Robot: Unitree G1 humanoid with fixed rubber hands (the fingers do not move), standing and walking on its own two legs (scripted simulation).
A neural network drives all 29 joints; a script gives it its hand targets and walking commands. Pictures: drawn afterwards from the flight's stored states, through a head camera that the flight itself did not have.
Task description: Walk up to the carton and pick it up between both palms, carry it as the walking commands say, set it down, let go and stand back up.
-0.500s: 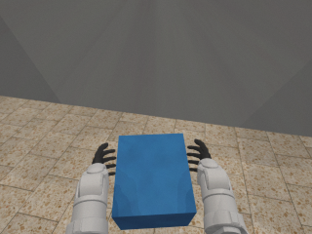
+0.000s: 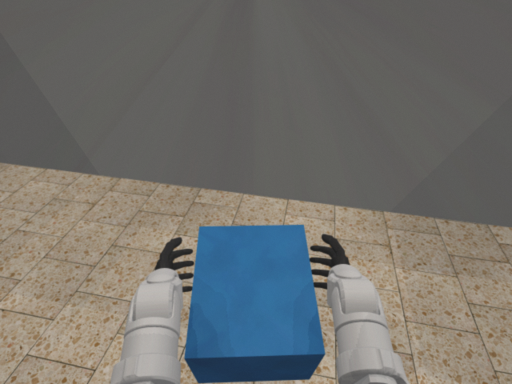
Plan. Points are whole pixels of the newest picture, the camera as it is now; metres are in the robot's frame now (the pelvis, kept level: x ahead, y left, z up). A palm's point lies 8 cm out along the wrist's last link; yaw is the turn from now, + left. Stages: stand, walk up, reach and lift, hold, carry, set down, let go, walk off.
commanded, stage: reach and lift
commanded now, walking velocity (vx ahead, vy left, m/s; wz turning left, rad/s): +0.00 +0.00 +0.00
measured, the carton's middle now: (253, 301) +0.32 +0.00 -0.03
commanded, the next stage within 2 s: hold in 0.56 s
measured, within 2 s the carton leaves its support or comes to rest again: neither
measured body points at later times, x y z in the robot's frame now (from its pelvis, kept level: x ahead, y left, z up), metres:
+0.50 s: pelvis +0.00 +0.00 +0.00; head -0.06 +0.00 +0.45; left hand +0.31 +0.15 +0.05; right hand +0.31 -0.15 +0.05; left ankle +0.01 +0.11 -0.74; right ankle +0.02 -0.11 -0.74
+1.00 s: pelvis +0.00 +0.00 +0.00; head -0.07 +0.00 +0.44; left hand +0.30 +0.15 +0.05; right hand +0.30 -0.14 +0.05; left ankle +0.01 +0.11 -0.74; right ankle +0.02 -0.11 -0.74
